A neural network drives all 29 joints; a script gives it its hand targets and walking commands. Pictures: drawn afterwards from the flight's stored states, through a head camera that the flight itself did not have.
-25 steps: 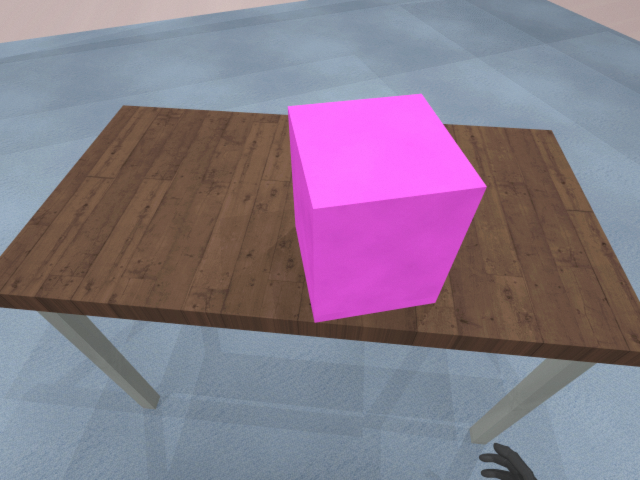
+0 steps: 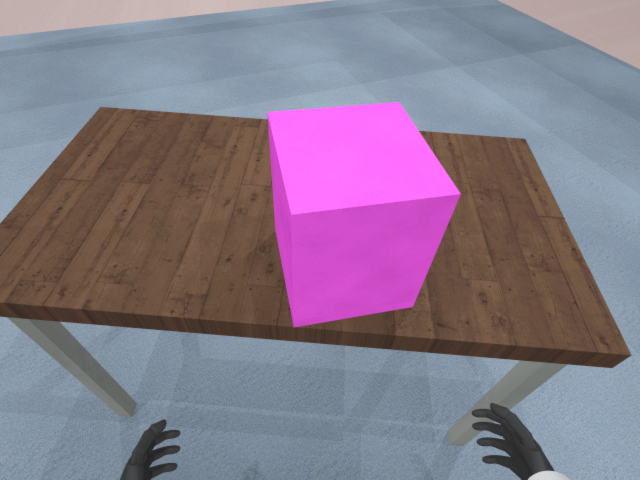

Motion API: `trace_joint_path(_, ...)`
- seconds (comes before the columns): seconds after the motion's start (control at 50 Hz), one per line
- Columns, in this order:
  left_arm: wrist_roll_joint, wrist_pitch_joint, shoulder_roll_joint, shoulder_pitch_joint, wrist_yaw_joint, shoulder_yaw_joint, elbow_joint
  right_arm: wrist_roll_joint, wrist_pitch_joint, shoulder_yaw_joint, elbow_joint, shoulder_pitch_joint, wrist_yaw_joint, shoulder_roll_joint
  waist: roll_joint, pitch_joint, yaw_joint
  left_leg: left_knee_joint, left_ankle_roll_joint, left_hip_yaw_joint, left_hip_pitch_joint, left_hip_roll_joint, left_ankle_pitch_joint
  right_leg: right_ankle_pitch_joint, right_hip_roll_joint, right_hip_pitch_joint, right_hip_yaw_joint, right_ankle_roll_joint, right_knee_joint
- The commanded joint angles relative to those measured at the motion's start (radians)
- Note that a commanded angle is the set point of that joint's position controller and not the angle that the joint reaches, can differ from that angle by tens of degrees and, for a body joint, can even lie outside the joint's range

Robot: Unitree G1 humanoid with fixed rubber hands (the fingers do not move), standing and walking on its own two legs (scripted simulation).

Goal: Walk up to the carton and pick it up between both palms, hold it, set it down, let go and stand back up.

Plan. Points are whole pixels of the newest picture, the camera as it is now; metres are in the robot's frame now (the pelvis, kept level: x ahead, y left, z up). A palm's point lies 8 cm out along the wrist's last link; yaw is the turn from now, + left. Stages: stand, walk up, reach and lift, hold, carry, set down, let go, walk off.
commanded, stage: reach and lift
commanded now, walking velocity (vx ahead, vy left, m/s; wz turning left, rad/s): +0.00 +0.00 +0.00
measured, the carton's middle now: (345, 216) +0.47 -0.01 +0.05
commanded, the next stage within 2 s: none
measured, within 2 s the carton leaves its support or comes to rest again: neither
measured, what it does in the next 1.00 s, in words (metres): stands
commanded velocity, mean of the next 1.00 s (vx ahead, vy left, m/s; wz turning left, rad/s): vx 0.00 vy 0.00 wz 0.00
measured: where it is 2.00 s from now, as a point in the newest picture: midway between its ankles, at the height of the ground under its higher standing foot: outside the picture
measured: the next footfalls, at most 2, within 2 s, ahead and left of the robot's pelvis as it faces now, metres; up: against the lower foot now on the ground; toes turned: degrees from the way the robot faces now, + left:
none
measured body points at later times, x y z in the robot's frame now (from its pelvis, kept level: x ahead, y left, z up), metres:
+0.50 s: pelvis +0.02 -0.01 +0.01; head +0.01 +0.00 +0.46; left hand +0.17 +0.23 -0.05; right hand +0.20 -0.23 -0.04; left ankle +0.01 +0.13 -0.74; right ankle +0.00 -0.07 -0.74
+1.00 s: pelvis +0.03 +0.00 +0.01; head +0.01 +0.01 +0.46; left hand +0.21 +0.20 +0.01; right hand +0.23 -0.25 +0.01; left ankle +0.01 +0.13 -0.74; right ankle +0.00 -0.06 -0.74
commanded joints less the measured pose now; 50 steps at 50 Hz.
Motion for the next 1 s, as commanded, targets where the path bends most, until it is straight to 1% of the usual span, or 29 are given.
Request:
trace_joint_path(0.0, -0.024, -0.094, 0.099, -0.081, 0.03, 0.027, -0.21, 0.028, -0.028, -0.035, -0.241, -0.078, 0.011, -0.082, 0.037, -0.094, 0.024, -0.111, 0.03, 0.026, -0.035, -0.032, 0.047, 0.015, -0.082, 0.043, 0.16, 0.068, -0.175)
trace_joint_path(0.02, -0.035, -0.105, 0.103, -0.064, 0.033, 0.01, -0.209, 0.042, -0.028, -0.035, -0.226, -0.053, 0.014, -0.097, 0.036, -0.092, 0.005, -0.115, 0.032, 0.023, -0.023, -0.022, 0.052, 0.03, -0.087, 0.036, 0.163, 0.07, -0.18)
trace_joint_path(0.08, -0.046, -0.137, 0.099, -0.035, 0.038, 0.0, -0.265, 0.067, -0.021, -0.041, -0.207, -0.009, 0.014, -0.1, 0.077, -0.077, 0.008, -0.135, 0.039, 0.018, -0.014, -0.034, 0.103, 0.148, -0.086, 0.03, 0.16, 0.079, -0.185)
trace_joint_path(0.1, -0.044, -0.137, 0.11, -0.014, 0.034, 0.004, -0.242, 0.075, -0.019, -0.049, -0.22, 0.001, 0.013, -0.122, 0.049, -0.056, -0.008, -0.128, 0.031, 0.012, 0.009, -0.042, 0.119, 0.181, -0.087, 0.023, 0.16, 0.093, -0.188)
trace_joint_path(0.12, -0.052, -0.142, 0.117, 0.02, 0.027, 0.007, -0.232, 0.085, -0.016, -0.035, -0.227, 0.011, 0.006, -0.113, 0.042, -0.058, 0.001, -0.141, 0.034, 0.0, 0.002, -0.045, 0.152, 0.228, -0.08, 0.048, 0.156, 0.092, -0.185)
trace_joint_path(0.14, -0.058, -0.146, 0.113, 0.028, 0.02, -0.004, -0.221, 0.085, -0.019, -0.042, -0.224, 0.013, 0.0, -0.131, 0.026, -0.056, -0.023, -0.131, 0.034, 0.006, 0.023, -0.04, 0.152, 0.26, -0.095, 0.043, 0.162, 0.102, -0.201)
trace_joint_path(0.16, -0.055, -0.152, 0.119, 0.045, 0.014, 0.014, -0.222, 0.089, -0.022, -0.021, -0.231, 0.028, -0.005, -0.124, -0.006, -0.076, -0.008, -0.128, 0.034, -0.01, 0.027, -0.04, 0.162, 0.273, -0.099, 0.07, 0.167, 0.113, -0.205)
trace_joint_path(0.2, -0.044, -0.171, 0.099, 0.059, 0.017, 0.031, -0.285, 0.099, -0.049, -0.033, -0.267, 0.031, -0.01, -0.119, 0.038, -0.089, 0.016, -0.125, 0.019, -0.006, 0.032, -0.043, 0.197, 0.314, -0.103, 0.056, 0.164, 0.102, -0.198)
trace_joint_path(0.28, -0.039, -0.199, 0.074, 0.075, 0.018, 0.007, -0.272, 0.124, -0.072, -0.025, -0.272, 0.031, -0.005, -0.132, 0.013, -0.065, 0.003, -0.145, 0.024, -0.014, 0.051, -0.044, 0.194, 0.309, -0.095, 0.045, 0.166, 0.094, -0.207)
trace_joint_path(0.3, -0.043, -0.206, 0.075, 0.061, 0.018, 0.008, -0.266, 0.102, -0.075, -0.041, -0.277, 0.024, -0.004, -0.131, -0.01, -0.062, 0.007, -0.151, 0.027, -0.018, 0.04, -0.046, 0.197, 0.278, -0.058, 0.039, 0.136, 0.088, -0.2)
trace_joint_path(0.34, -0.044, -0.237, 0.084, 0.068, 0.026, 0.013, -0.312, 0.129, -0.089, -0.019, -0.322, 0.045, -0.005, -0.115, 0.01, -0.097, 0.02, -0.139, 0.017, -0.011, 0.058, -0.049, 0.193, 0.292, -0.089, 0.054, 0.171, 0.092, -0.204)
trace_joint_path(0.36, -0.059, -0.251, 0.076, 0.075, 0.031, 0.006, -0.303, 0.136, -0.094, -0.033, -0.332, 0.043, -0.004, -0.103, -0.015, -0.076, 0.024, -0.142, 0.023, -0.01, 0.059, -0.049, 0.182, 0.293, -0.096, 0.031, 0.174, 0.094, -0.219)
trace_joint_path(0.4, -0.071, -0.257, 0.067, 0.074, 0.035, -0.022, -0.311, 0.133, -0.093, -0.047, -0.358, 0.032, 0.003, -0.121, -0.018, -0.082, 0.005, -0.151, 0.028, -0.025, 0.055, -0.04, 0.199, 0.282, -0.068, 0.026, 0.149, 0.089, -0.218)
trace_joint_path(0.42, -0.064, -0.265, 0.049, 0.072, 0.042, -0.029, -0.306, 0.151, -0.093, -0.027, -0.342, 0.031, 0.01, -0.126, -0.003, -0.078, 0.03, -0.152, 0.023, -0.018, 0.06, -0.044, 0.209, 0.288, -0.068, 0.024, 0.148, 0.082, -0.22)
trace_joint_path(0.44, -0.058, -0.269, 0.036, 0.075, 0.047, -0.03, -0.328, 0.148, -0.095, -0.041, -0.334, 0.042, 0.016, -0.142, 0.004, -0.077, 0.006, -0.154, 0.022, -0.018, 0.068, -0.032, 0.224, 0.307, -0.079, 0.048, 0.157, 0.082, -0.217)
trace_joint_path(0.46, -0.051, -0.276, 0.042, 0.092, 0.054, -0.029, -0.358, 0.166, -0.101, -0.035, -0.359, 0.058, 0.017, -0.15, 0.004, -0.072, 0.025, -0.15, 0.021, -0.023, 0.069, -0.032, 0.237, 0.32, -0.069, 0.041, 0.158, 0.082, -0.211)
trace_joint_path(0.5, -0.049, -0.28, 0.029, 0.089, 0.063, -0.027, -0.377, 0.187, -0.104, -0.032, -0.36, 0.053, 0.026, -0.16, 0.016, -0.1, 0.025, -0.147, 0.014, -0.03, 0.08, -0.03, 0.274, 0.33, -0.052, 0.039, 0.149, 0.079, -0.223)
trace_joint_path(0.52, -0.047, -0.274, 0.02, 0.118, 0.064, -0.022, -0.368, 0.184, -0.109, -0.048, -0.342, 0.066, 0.028, -0.176, 0.0, -0.098, 0.001, -0.149, 0.018, -0.037, 0.093, -0.029, 0.288, 0.348, -0.053, 0.026, 0.148, 0.069, -0.228)
trace_joint_path(0.6, -0.041, -0.294, 0.007, 0.131, 0.081, -0.039, -0.476, 0.212, -0.124, -0.038, -0.405, 0.073, 0.035, -0.199, 0.011, -0.12, 0.005, -0.141, 0.008, -0.029, 0.122, -0.031, 0.306, 0.382, -0.044, 0.03, 0.136, 0.072, -0.215)
trace_joint_path(0.62, -0.04, -0.302, -0.018, 0.124, 0.092, -0.035, -0.469, 0.25, -0.133, -0.031, -0.388, 0.061, 0.042, -0.198, 0.036, -0.121, 0.026, -0.14, 0.005, -0.032, 0.092, -0.036, 0.303, 0.391, -0.046, 0.03, 0.159, 0.061, -0.219)
trace_joint_path(0.64, -0.025, -0.296, -0.028, 0.136, 0.093, -0.053, -0.452, 0.26, -0.127, -0.025, -0.375, 0.06, 0.048, -0.211, 0.033, -0.082, 0.017, -0.143, 0.004, -0.026, 0.097, -0.038, 0.29, 0.416, -0.059, 0.03, 0.166, 0.066, -0.212)
trace_joint_path(0.72, -0.015, -0.285, -0.047, 0.144, 0.099, -0.041, -0.514, 0.273, -0.118, -0.02, -0.417, 0.071, 0.066, -0.245, -0.006, -0.099, 0.008, -0.156, 0.002, -0.032, 0.128, -0.028, 0.267, 0.336, -0.052, 0.005, 0.156, 0.06, -0.236)
trace_joint_path(0.76, -0.02, -0.283, -0.054, 0.146, 0.112, -0.047, -0.556, 0.301, -0.11, -0.033, -0.468, 0.053, 0.079, -0.263, 0.011, -0.1, 0.021, -0.158, 0.004, -0.033, 0.094, -0.026, 0.264, 0.33, -0.044, 0.027, 0.158, 0.049, -0.239)
trace_joint_path(0.8, -0.014, -0.272, -0.065, 0.132, 0.119, -0.062, -0.516, 0.301, -0.098, -0.045, -0.441, 0.041, 0.086, -0.273, 0.012, -0.092, 0.017, -0.167, 0.009, -0.026, 0.102, -0.03, 0.23, 0.304, -0.046, 0.029, 0.161, 0.047, -0.238)
trace_joint_path(0.82, -0.01, -0.27, -0.067, 0.113, 0.127, -0.055, -0.559, 0.304, -0.099, -0.052, -0.466, 0.034, 0.09, -0.291, -0.003, -0.103, -0.001, -0.172, 0.006, -0.028, 0.107, -0.032, 0.234, 0.294, -0.039, 0.021, 0.148, 0.046, -0.231)
trace_joint_path(0.88, -0.003, -0.261, -0.087, 0.112, 0.135, -0.066, -0.572, 0.343, -0.091, -0.06, -0.458, 0.02, 0.095, -0.29, 0.027, -0.09, 0.0, -0.168, 0.0, -0.028, 0.079, -0.025, 0.267, 0.342, -0.03, 0.025, 0.153, 0.034, -0.218)
trace_joint_path(0.9, -0.005, -0.254, -0.101, 0.104, 0.136, -0.063, -0.558, 0.327, -0.093, -0.051, -0.437, 0.017, 0.095, -0.309, -0.015, -0.079, -0.014, -0.165, -0.006, -0.035, 0.116, -0.023, 0.267, 0.326, -0.029, 0.013, 0.137, 0.043, -0.224)
trace_joint_path(0.92, -0.004, -0.265, -0.104, 0.091, 0.141, -0.068, -0.598, 0.344, -0.106, -0.064, -0.479, 0.012, 0.091, -0.309, 0.006, -0.12, 0.004, -0.164, -0.006, -0.028, 0.099, -0.024, 0.267, 0.382, -0.034, 0.01, 0.156, 0.036, -0.215)
trace_joint_path(0.98, 0.025, -0.266, -0.121, 0.067, 0.137, -0.035, -0.551, 0.362, -0.104, -0.044, -0.438, -0.023, 0.107, -0.313, 0.013, -0.098, 0.009, -0.18, 0.006, -0.022, 0.072, -0.026, 0.195, 0.276, -0.046, 0.016, 0.182, 0.024, -0.233)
